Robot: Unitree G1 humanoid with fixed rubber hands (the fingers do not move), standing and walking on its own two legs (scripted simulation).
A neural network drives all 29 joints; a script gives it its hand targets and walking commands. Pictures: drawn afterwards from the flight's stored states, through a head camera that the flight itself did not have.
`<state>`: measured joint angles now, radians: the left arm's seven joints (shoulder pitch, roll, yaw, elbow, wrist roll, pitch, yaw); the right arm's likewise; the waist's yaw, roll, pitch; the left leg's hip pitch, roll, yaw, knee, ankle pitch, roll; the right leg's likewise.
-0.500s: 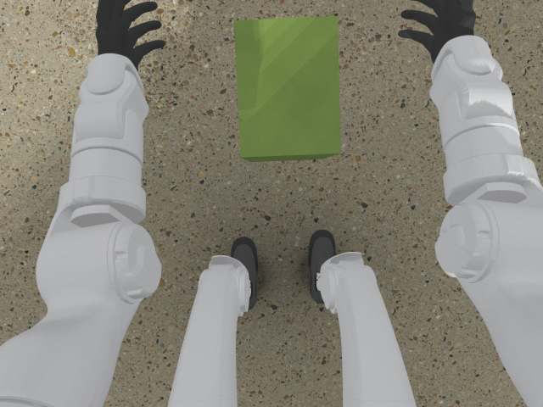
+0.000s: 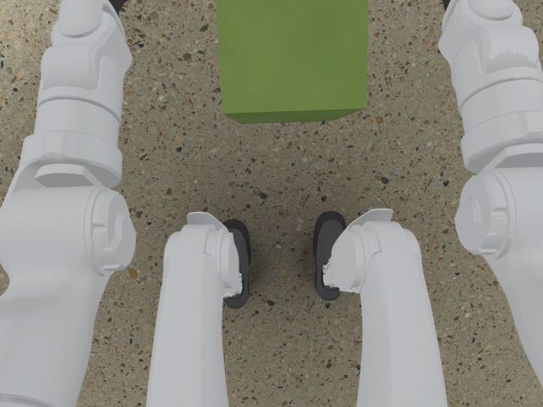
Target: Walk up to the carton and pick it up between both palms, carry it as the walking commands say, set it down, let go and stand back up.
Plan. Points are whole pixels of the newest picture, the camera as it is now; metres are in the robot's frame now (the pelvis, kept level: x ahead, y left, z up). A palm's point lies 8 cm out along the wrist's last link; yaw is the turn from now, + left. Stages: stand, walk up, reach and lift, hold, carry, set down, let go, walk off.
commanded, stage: reach and lift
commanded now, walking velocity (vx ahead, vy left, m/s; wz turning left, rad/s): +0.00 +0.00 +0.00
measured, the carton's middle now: (288, 38) +0.58 -0.01 -0.34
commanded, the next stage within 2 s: none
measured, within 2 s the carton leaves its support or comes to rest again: neither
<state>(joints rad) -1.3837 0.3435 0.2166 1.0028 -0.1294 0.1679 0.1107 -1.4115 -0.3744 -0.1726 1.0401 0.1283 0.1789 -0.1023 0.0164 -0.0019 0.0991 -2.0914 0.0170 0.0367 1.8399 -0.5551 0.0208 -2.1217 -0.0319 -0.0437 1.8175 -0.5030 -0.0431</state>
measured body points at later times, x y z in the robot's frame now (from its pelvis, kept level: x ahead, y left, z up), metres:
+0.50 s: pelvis -0.01 +0.00 -0.10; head +0.37 +0.00 +0.13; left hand +0.56 +0.19 -0.27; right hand +0.57 -0.18 -0.28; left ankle +0.09 +0.11 -0.44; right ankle +0.11 -0.11 -0.44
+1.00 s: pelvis -0.02 +0.01 -0.11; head +0.36 +0.01 +0.13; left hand +0.57 +0.18 -0.27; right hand +0.57 -0.17 -0.28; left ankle +0.09 +0.11 -0.44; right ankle +0.11 -0.11 -0.44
